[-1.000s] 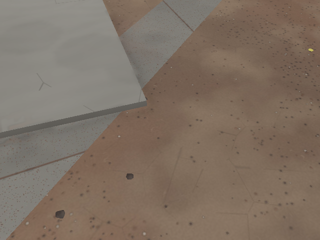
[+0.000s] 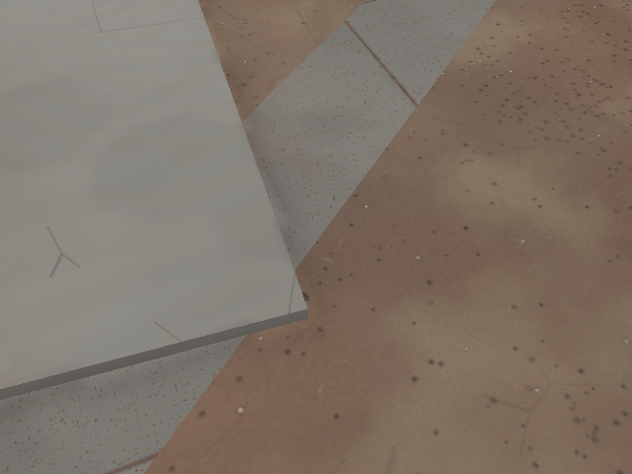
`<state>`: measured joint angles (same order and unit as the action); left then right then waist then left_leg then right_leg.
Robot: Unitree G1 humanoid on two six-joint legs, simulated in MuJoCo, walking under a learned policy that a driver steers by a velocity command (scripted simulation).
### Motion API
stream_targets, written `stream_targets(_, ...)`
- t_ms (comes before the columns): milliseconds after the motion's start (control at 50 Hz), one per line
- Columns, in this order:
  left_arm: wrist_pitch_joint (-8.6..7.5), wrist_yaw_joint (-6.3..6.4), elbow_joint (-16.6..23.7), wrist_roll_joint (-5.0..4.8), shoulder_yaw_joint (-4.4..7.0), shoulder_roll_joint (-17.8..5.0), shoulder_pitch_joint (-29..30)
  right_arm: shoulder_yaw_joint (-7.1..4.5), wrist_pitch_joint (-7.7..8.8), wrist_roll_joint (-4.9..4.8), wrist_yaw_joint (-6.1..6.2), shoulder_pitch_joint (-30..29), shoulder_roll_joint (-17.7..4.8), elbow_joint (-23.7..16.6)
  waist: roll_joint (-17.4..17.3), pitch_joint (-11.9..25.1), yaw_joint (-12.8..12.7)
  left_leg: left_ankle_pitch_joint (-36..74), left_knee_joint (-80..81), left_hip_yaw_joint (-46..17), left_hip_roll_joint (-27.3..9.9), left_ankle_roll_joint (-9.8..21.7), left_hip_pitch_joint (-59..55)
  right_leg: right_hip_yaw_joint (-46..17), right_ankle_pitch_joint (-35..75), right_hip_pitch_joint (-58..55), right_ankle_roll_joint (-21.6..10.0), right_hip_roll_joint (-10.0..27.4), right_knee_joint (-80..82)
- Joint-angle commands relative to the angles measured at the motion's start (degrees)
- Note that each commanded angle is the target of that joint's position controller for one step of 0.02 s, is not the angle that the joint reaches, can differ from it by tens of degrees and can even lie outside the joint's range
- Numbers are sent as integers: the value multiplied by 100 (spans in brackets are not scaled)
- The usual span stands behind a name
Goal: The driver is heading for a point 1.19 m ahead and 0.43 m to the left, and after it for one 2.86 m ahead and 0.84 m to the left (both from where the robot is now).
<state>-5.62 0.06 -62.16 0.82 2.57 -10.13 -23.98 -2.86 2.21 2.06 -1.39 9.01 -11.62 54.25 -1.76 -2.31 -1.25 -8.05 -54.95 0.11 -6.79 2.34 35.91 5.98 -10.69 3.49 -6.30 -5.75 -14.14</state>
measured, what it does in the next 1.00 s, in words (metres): walks ahead: left foot, then right foot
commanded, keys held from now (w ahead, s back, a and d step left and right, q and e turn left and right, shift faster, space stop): w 0.60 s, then w+q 0.40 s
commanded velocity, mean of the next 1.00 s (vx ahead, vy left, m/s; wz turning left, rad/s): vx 0.50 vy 0.00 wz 0.13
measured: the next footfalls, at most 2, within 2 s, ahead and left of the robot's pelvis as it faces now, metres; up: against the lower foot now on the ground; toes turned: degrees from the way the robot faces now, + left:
left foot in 0.26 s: +0.32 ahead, +0.12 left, +0.00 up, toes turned +4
right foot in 0.80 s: +0.63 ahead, -0.06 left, +0.00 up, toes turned +0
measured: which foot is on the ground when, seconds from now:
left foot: up 0.00-0.24, down 0.26-0.82, up 0.84-1.00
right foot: down 0.00-0.26, up 0.28-0.78, down 0.80-1.00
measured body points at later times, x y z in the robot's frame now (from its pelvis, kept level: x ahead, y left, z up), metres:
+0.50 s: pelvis +0.28 +0.06 +0.00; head +0.30 +0.07 +0.45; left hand +0.36 +0.31 -0.15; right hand +0.27 -0.19 -0.14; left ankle +0.28 +0.12 -0.75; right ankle +0.31 -0.09 -0.67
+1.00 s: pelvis +0.55 +0.01 +0.00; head +0.58 +0.00 +0.45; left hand +0.59 +0.27 -0.13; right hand +0.63 -0.24 -0.15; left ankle +0.49 +0.14 -0.66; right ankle +0.59 -0.06 -0.75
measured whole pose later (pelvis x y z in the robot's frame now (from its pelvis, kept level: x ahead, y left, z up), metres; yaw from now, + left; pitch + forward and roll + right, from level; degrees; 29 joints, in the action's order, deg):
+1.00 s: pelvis +0.55 +0.01 +0.00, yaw +10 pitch +0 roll +0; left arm -5.7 0.5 -53.7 1.3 3.3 -11.7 -13.0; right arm -4.6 2.0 1.4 -0.8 16.4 -13.6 55.1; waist -2.3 -2.5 1.0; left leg -16.4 -65.6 0.0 -2.7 4.9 27.9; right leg 9.9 -10.3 12.4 -3.9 -0.3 -22.1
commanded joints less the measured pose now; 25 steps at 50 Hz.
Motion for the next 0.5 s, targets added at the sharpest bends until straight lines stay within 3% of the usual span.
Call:
stream_targets(20, -86, 10, 255, -16, 48, -583, -168, 18, 11, -52, -33, -408, -152, -377, 424, -385, 40, 631, 889, 264, 59, -110, 86, -932, 1648, 329, -533, 1476, 823)
stream_targets(120, -69, 61, 85, 26, 36, -626, -705, 53, 58, -88, -27, -1192, -169, -651, 538, -411, -233, 770, 1867, 468, 295, 33, 112, -822, 2347, -621, -519, 1650, 579)
stream_targets(180, -44, 117, 41, 79, 66, -724, -655, 12, 124, -83, -9, -1213, -268, -740, 571, -397, -110, 243, 2242, 492, 445, 261, -131, -772, 3255, -1094, -480, 1842, 155)
stream_targets(220, -31, 135, 55, 89, 101, -843, -461, -78, 184, -74, 57, -422, -407, -513, 644, 8, 275, -164, 2496, 621, 793, 475, -1237, -625, 4746, -1095, -338, 1800, -804)
stream_targets(240, -7, 123, 72, 65, 103, -859, -346, -155, 236, -44, 105, 522, -511, -187, 494, 479, 678, 78, 2874, 702, 934, 611, -2343, -441, 4770, -835, -227, 1605, -1843)
stream_targets(260, -13, 102, 201, 7, 56, -736, -290, -275, 288, 92, 167, 1543, -856, 73, 237, 1102, 1036, -156, 2889, -123, 152, 870, -3888, -314, 3318, 273, -128, 1383, -3286)
stream_targets(280, -5, 19, 341, -262, -59, -133, -933, -447, 281, 184, 169, 2131, -1506, 141, -1119, 1968, 865, -696, 3305, -3012, -1682, 1748, -5674, 22, -391, 2434, 187, 344, -5716)
stream_targets(300, 1, 25, 292, -106, 90, -659, -610, -403, 184, -28, 113, 1691, -1261, 112, -467, 1857, 750, -875, 3920, -3828, -1628, 1712, -5321, -831, -1658, 3057, 97, 272, -6353)
stream_targets(320, -1, 16, 486, -63, 124, -687, -78, -318, 183, -105, 97, 977, -1002, 3, -243, 891, 485, -909, 3998, -2812, -1439, 1515, -4452, -903, -1173, 3360, 62, 619, -6294)
stream_targets(340, -27, -2, 550, -39, 108, -611, 216, -221, 229, -98, 72, 643, -637, -37, 60, 451, 369, -428, 4211, -2213, -1207, 1348, -3724, -897, -784, 3231, 62, 820, -5967)
stream_targets(380, 103, -43, 528, 108, 107, -412, 178, -94, 305, -119, 111, 581, -251, 113, -65, 95, 32, 238, 4456, -1308, -716, 972, -2852, -857, -531, 2710, 136, 1061, -5359)
stream_targets(400, 178, -75, 494, 140, 97, -307, 96, -70, 347, -116, 127, 721, -216, 188, -117, 102, -26, 487, 4506, -1112, -628, 928, -2718, -813, -482, 2539, 184, 1065, -5228)
stream_targets(440, 274, -123, 564, 163, 99, -266, 231, -88, 420, -139, 145, 1022, -377, 312, -120, 52, -89, 946, 4597, -852, -536, 960, -2679, -690, -340, 2666, 278, 1093, -5021)
stream_targets(500, 341, -159, 847, 154, 97, -353, 1000, -93, 432, -141, 146, 1322, -509, 381, -126, -174, 10, 1003, 4825, -613, -451, 969, -2789, -540, 223, 3253, 431, 1232, -4434)
Over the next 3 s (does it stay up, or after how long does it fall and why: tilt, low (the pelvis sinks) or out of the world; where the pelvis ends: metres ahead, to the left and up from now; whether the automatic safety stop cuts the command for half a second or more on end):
stays up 1.18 0.39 0.02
